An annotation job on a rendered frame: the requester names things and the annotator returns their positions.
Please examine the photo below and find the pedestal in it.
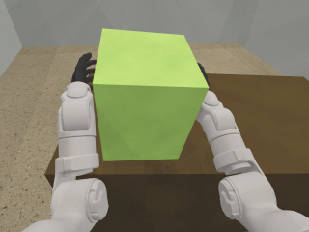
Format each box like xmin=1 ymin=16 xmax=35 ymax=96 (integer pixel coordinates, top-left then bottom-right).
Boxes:
xmin=44 ymin=72 xmax=309 ymax=232

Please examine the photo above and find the right robot upper arm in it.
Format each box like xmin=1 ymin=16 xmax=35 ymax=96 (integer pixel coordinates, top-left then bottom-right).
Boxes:
xmin=218 ymin=171 xmax=309 ymax=232

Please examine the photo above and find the carton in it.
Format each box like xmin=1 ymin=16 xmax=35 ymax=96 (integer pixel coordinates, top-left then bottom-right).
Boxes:
xmin=93 ymin=28 xmax=210 ymax=161

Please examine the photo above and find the robot right hand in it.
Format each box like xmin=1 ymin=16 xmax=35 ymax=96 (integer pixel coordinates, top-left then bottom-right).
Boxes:
xmin=197 ymin=62 xmax=210 ymax=91

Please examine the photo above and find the robot left forearm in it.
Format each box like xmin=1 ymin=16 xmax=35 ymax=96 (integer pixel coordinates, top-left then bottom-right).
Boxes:
xmin=50 ymin=81 xmax=99 ymax=215

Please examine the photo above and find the left robot upper arm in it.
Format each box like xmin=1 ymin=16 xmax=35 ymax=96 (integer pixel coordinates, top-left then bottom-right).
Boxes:
xmin=22 ymin=178 xmax=109 ymax=232

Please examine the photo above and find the robot right forearm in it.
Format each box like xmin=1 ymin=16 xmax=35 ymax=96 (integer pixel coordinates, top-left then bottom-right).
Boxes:
xmin=196 ymin=90 xmax=277 ymax=204

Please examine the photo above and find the robot left hand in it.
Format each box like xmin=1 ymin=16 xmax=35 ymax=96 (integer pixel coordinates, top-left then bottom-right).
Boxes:
xmin=71 ymin=52 xmax=97 ymax=91

